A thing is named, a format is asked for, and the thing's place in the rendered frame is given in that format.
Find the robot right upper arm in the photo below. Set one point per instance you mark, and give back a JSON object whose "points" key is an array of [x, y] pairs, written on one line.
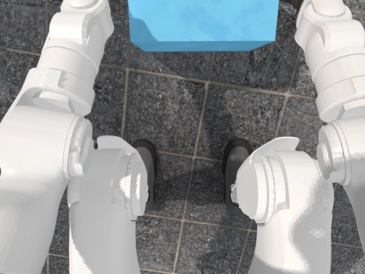
{"points": [[341, 159]]}

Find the right robot foot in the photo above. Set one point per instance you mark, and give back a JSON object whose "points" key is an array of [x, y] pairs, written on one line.
{"points": [[236, 152]]}

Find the carton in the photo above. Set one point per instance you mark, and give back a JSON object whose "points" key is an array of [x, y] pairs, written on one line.
{"points": [[202, 25]]}

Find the right robot shin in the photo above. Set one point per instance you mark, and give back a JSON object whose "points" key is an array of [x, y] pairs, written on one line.
{"points": [[281, 143]]}

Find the left robot forearm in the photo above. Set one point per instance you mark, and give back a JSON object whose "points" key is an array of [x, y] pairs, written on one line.
{"points": [[65, 74]]}

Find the right robot forearm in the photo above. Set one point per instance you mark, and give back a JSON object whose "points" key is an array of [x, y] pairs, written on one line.
{"points": [[334, 47]]}

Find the robot right hand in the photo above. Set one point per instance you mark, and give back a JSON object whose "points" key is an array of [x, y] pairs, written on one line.
{"points": [[296, 3]]}

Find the robot left upper arm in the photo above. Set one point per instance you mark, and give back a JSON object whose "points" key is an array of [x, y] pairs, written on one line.
{"points": [[41, 149]]}

